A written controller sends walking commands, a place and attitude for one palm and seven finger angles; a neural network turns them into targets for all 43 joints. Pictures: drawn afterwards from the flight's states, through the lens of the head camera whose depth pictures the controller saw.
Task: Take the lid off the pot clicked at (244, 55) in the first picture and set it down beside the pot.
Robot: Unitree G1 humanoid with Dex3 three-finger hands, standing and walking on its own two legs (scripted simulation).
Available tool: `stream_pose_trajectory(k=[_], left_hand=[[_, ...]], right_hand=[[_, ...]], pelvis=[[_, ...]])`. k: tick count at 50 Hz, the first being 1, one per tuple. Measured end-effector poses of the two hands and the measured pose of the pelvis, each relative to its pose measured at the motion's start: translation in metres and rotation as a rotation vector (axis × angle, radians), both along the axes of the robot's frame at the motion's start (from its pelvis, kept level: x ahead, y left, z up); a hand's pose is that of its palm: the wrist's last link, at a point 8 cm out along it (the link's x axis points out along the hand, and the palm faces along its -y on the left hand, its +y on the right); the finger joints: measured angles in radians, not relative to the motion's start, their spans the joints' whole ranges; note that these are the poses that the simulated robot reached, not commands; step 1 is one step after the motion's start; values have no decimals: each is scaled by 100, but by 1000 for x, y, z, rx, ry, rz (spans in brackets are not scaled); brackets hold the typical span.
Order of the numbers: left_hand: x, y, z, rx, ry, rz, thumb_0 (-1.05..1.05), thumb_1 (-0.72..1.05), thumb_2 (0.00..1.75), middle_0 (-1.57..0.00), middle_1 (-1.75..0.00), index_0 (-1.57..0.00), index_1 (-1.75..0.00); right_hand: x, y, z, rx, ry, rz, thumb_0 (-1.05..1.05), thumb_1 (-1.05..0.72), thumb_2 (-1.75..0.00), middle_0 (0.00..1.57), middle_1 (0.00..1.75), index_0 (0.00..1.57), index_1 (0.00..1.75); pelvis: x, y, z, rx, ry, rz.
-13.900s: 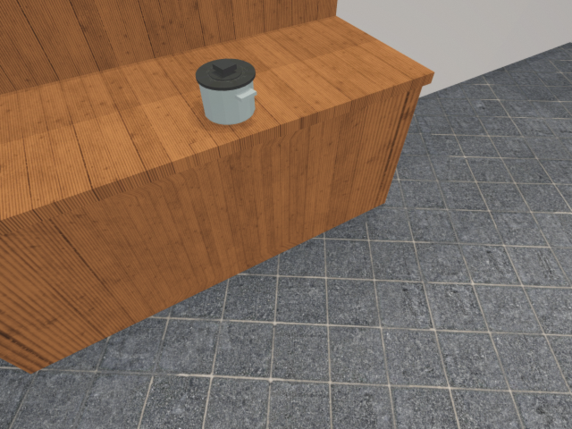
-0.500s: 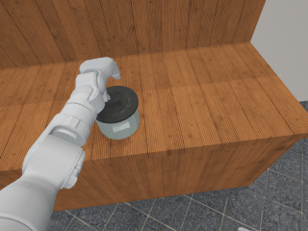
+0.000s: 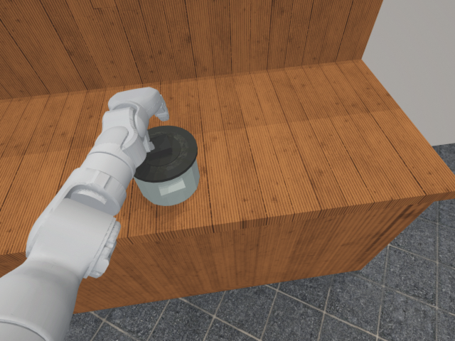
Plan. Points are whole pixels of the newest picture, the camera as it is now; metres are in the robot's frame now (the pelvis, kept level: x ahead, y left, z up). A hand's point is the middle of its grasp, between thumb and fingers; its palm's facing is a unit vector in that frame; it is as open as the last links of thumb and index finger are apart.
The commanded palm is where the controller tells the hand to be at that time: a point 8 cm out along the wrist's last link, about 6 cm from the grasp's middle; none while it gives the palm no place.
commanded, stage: lower the open fingers around the knob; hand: left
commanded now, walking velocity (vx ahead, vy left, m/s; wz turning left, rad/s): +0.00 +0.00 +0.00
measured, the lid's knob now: (159, 145) +0.50 +0.12 +0.04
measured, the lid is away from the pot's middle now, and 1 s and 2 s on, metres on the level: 0.00 0.00 0.01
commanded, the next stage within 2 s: close the fingers and squeeze the knob in 0.68 s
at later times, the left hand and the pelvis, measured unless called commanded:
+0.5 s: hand (154, 145) +0.47 +0.12 +0.08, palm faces -0.34 -0.06 -0.94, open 10.1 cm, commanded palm +0.48 +0.13 +0.13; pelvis +0.00 +0.00 +0.00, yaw +0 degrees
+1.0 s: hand (155, 142) +0.48 +0.12 +0.07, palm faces -0.35 -0.07 -0.94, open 10.1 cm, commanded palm +0.49 +0.13 +0.13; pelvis +0.00 +0.00 +0.00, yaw -1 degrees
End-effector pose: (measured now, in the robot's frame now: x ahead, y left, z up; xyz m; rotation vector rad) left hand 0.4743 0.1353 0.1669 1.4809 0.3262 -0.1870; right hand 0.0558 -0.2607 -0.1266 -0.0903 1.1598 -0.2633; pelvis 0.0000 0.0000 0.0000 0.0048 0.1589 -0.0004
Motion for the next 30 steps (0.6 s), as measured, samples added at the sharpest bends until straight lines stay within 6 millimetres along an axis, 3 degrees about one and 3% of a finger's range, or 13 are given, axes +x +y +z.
stream_pose_trajectory(k=[19, 30], left_hand=[[-7, -10, -25, 14, 3, -8, 0, -28, 138, -83, -8, -83, -8], [0, -12, -36, 0, 19, -21, 0, -27, 138, -83, -8, -83, -8]], right_hand=[[6, 5, -3, 11, -15, 0, 0, -91, -90, 20, 30, 20, 30], [-19, -5, -3, -20, 32, -39, 0, -91, -90, 20, 30, 20, 30]], pelvis=[[-3, 0, -2, 0, 15, -1], [-3, -2, -3, -2, 34, -10]])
